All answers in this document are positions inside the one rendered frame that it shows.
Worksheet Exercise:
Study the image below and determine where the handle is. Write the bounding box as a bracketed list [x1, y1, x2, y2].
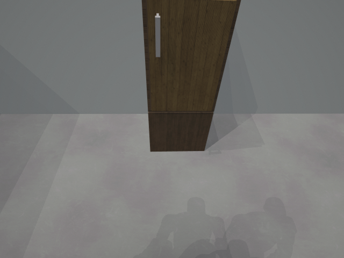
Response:
[155, 13, 160, 57]

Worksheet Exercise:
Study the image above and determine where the cupboard door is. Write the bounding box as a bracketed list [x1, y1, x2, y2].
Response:
[147, 0, 237, 111]

